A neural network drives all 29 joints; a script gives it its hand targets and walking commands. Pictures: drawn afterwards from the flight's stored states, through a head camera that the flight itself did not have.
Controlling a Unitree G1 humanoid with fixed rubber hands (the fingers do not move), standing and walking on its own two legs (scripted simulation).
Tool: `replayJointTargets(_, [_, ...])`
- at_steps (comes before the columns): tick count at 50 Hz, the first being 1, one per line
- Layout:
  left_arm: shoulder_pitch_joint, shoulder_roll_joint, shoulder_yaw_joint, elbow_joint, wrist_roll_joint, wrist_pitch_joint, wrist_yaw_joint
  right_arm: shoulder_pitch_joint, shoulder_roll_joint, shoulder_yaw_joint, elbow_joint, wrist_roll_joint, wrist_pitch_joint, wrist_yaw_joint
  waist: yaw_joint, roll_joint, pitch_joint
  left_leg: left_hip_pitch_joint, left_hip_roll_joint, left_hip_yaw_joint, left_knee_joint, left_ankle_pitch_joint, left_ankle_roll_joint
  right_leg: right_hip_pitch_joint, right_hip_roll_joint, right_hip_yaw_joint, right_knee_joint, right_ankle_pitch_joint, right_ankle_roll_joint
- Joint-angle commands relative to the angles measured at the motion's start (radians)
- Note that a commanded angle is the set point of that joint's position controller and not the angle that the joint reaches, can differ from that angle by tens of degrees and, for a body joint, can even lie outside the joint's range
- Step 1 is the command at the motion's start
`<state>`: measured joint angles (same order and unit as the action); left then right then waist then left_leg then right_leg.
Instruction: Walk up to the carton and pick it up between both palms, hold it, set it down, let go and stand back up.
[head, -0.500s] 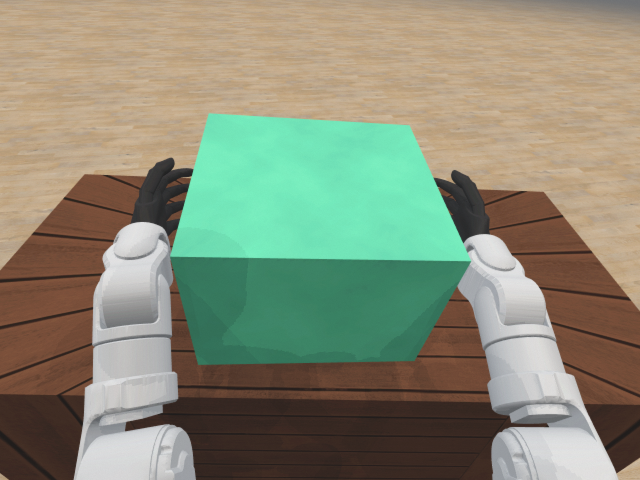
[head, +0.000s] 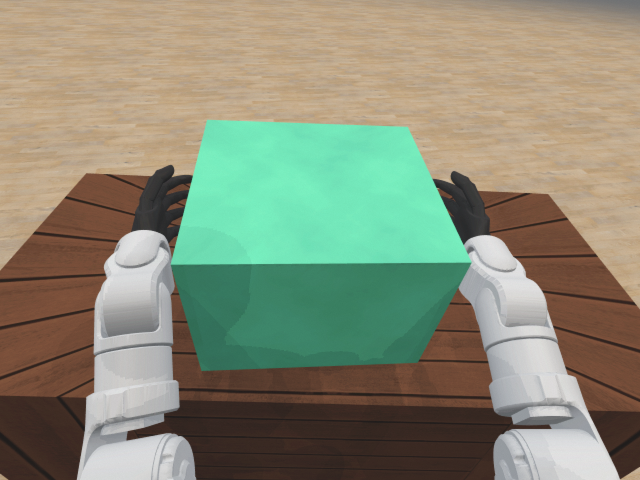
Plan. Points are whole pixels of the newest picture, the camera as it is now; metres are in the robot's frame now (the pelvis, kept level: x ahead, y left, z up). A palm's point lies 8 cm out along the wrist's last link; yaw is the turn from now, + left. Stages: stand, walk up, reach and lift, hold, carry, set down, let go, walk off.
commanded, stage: hold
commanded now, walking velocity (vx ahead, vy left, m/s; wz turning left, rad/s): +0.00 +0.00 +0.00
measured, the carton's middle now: (311, 240) +0.40 +0.01 +0.14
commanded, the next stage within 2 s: none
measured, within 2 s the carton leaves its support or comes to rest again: neither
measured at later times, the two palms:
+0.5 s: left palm (155, 228) +0.35 +0.19 +0.20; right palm (476, 242) +0.34 -0.19 +0.18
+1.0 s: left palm (154, 228) +0.35 +0.19 +0.19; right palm (474, 240) +0.35 -0.18 +0.18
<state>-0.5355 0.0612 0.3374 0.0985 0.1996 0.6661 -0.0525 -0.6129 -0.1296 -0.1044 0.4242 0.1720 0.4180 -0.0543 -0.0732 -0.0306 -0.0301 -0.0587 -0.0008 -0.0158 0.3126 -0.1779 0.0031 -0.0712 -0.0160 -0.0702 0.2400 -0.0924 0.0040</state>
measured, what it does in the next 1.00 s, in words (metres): stands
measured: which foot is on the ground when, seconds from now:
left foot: down 0.00-1.00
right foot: down 0.00-1.00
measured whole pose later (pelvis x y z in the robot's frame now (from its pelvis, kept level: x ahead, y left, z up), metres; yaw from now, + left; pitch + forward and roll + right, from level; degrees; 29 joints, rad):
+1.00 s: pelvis -0.01 +0.00 +0.00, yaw +0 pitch -5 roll -1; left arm -0.58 0.08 0.34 0.15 0.21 0.66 -0.07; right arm -0.63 -0.12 -0.12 0.46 0.16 0.39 -0.06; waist -0.08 -0.03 -0.02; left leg -0.06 0.00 -0.02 0.31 -0.16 0.00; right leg -0.07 -0.02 -0.07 0.24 -0.08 0.00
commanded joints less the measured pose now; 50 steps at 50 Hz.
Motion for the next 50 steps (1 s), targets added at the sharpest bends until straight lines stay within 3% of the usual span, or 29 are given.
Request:
replayJointTargets(1, [-0.568,-0.445,-0.47,-0.152,-0.164,-0.038,-0.16,-0.628,0.487,0.385,-0.307,0.1,-0.058,0.095,-0.007,0.056,-0.354,-0.051,-0.06,0.028,-0.031,0.275,-0.056,0.277,0.058,0.025,0.032,0.206,0.0])
replayJointTargets(9, [-0.556,-0.44,-0.476,-0.172,-0.166,-0.028,-0.159,-0.622,0.474,0.389,-0.33,0.104,-0.05,0.097,-0.001,0.056,-0.347,-0.046,-0.056,0.027,-0.034,0.269,-0.059,0.259,0.06,0.023,0.028,0.184,-0.003])
replayJointTargets(10, [-0.565,-0.439,-0.533,-0.237,-0.197,-0.034,-0.158,-0.629,0.498,0.407,-0.396,0.117,-0.062,0.086,-0.027,0.054,-0.413,-0.015,-0.053,0.019,-0.006,0.329,-0.059,0.278,0.058,0.029,0.038,0.258,0.004])
replayJointTargets(12, [-0.561,-0.422,-0.52,-0.221,-0.186,-0.03,-0.16,-0.613,0.477,0.404,-0.376,0.117,-0.047,0.072,-0.031,0.057,-0.373,-0.008,-0.054,0.015,-0.004,0.334,-0.06,0.269,0.056,0.029,0.036,0.28,0.007])
replayJointTargets(15, [-0.567,-0.415,-0.476,-0.174,-0.159,-0.017,-0.172,-0.597,0.47,0.368,-0.307,0.094,-0.035,0.078,-0.025,0.056,-0.305,-0.04,-0.045,0.018,-0.045,0.232,-0.049,0.242,0.049,0.026,0.016,0.162,-0.002])
replayJointTargets(23, [-0.593,-0.432,-0.46,-0.122,-0.155,-0.017,-0.168,-0.675,0.47,0.362,-0.302,0.09,-0.059,0.1,0.004,0.06,-0.334,-0.048,-0.04,0.021,-0.047,0.205,-0.04,0.225,0.053,0.024,0.01,0.089,-0.011])
replayJointTargets(30, [-0.643,-0.44,-0.446,-0.068,-0.154,-0.033,-0.163,-0.696,0.482,0.33,-0.233,0.063,-0.072,0.113,-0.001,0.044,-0.314,-0.065,-0.037,0.025,-0.069,0.126,-0.024,0.199,0.045,0.026,0.001,0.032,-0.007])
replayJointTargets(38, [-0.655,-0.443,-0.429,-0.033,-0.145,-0.045,-0.168,-0.71,0.499,0.332,-0.202,0.055,-0.087,0.108,0.001,0.04,-0.316,-0.073,-0.044,0.028,-0.069,0.127,-0.018,0.218,0.04,0.025,0.002,0.043,0.002])
replayJointTargets(43, [-0.65,-0.44,-0.437,-0.051,-0.146,-0.052,-0.173,-0.689,0.507,0.34,-0.212,0.061,-0.091,0.098,-0.014,0.043,-0.335,-0.061,-0.049,0.028,-0.057,0.161,-0.022,0.242,0.038,0.028,0.009,0.097,0.008])
replayJointTargets(50, [-0.627,-0.441,-0.454,-0.087,-0.147,-0.051,-0.166,-0.678,0.495,0.361,-0.249,0.08,-0.093,0.094,-0.009,0.052,-0.346,-0.036,-0.049,0.024,-0.041,0.224,-0.035,0.241,0.048,0.02,0.013,0.124,0.003])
